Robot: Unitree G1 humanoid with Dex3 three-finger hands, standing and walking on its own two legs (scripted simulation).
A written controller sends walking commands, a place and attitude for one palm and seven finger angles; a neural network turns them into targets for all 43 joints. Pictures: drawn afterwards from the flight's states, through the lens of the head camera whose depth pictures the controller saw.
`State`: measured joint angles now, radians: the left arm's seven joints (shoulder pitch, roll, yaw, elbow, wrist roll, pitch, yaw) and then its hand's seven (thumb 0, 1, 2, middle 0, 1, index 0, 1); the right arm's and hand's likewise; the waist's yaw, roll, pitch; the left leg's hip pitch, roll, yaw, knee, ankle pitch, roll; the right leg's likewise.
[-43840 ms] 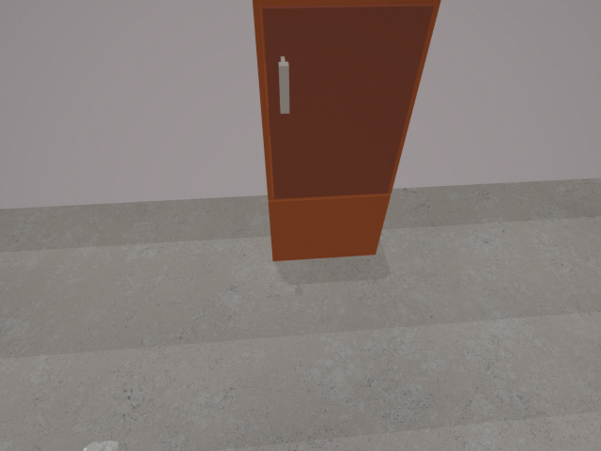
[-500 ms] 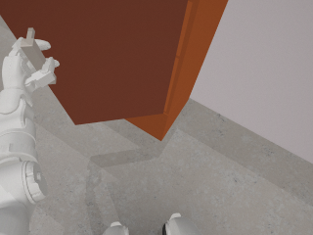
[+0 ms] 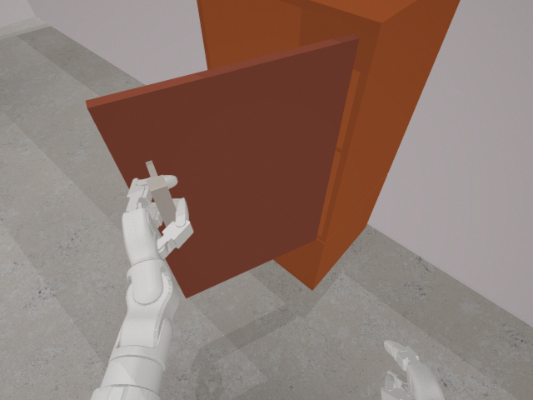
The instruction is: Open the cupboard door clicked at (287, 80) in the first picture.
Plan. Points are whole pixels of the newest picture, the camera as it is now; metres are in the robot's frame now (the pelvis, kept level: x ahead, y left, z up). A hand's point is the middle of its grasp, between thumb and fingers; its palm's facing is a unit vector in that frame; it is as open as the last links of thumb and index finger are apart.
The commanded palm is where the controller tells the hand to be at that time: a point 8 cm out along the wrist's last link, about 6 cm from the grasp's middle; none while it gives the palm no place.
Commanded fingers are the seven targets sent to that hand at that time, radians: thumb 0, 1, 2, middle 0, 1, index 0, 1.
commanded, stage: pull the door open along its arc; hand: left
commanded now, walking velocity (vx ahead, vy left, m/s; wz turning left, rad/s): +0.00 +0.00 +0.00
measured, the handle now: (163, 200) +0.40 +0.18 +0.07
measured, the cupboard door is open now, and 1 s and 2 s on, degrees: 68 83 85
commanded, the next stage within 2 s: open thumb and fingers to let go in 0.30 s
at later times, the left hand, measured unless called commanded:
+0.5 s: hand (227, 265) +0.29 +0.07 +0.08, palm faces +0.41 -0.91 -0.01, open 6.3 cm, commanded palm +0.25 +0.11 +0.07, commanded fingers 0.00 0.48 0.72 -0.37 -1.30 -0.37 -1.30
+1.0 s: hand (222, 256) +0.30 +0.08 +0.08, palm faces +0.40 -0.92 +0.01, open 13.6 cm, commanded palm +0.26 +0.12 +0.07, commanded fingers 0.00 -0.50 0.30 -0.22 -0.75 -0.22 -0.75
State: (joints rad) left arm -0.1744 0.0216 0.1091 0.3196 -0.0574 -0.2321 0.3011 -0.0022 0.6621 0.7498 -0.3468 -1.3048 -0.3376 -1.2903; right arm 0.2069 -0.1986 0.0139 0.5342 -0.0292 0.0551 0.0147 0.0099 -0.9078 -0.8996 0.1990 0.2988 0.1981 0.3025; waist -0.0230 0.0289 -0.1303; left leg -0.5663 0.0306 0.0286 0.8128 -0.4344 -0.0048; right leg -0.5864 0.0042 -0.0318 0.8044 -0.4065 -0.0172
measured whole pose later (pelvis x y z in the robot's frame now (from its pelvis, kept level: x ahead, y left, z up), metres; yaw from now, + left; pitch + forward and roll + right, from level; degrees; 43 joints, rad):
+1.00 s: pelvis -0.03 -0.01 +0.00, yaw +2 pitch +7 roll +0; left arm -0.11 -0.11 -0.14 0.28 0.06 -0.20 0.56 0.00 -0.39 0.34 -0.30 -1.12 -0.29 -1.12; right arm 0.19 -0.19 0.01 0.62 -0.07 0.03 -0.02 0.01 -0.91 -0.90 0.20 0.30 0.20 0.30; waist 0.00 0.04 -0.10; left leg -0.55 0.01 -0.01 0.83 -0.40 -0.02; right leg -0.55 -0.01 -0.07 0.83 -0.39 -0.03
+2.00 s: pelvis -0.02 +0.00 +0.00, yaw +1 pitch +6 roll +0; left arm 0.16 0.08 -0.14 0.00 -0.07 -0.21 0.01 -0.02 -0.50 0.30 -0.20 -0.33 -0.18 -0.33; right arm 0.24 -0.21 0.04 0.50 0.00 -0.05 -0.02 0.02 -0.91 -0.90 0.20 0.30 0.20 0.30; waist 0.00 0.03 -0.07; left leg -0.52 0.01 0.02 0.84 -0.43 0.00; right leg -0.54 -0.02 -0.04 0.84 -0.41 -0.01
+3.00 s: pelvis -0.02 +0.00 -0.01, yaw +2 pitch +5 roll -1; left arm 0.49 0.23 0.10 -0.33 -0.24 -0.15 -0.20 -0.01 -0.50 0.30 -0.15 -0.30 -0.15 -0.30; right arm 0.28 -0.23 0.05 0.48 0.04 -0.18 -0.07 0.02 -0.90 -0.90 0.20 0.30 0.20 0.30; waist 0.02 0.07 -0.10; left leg -0.51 0.01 -0.02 0.88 -0.45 0.00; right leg -0.50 -0.01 -0.07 0.85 -0.43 -0.01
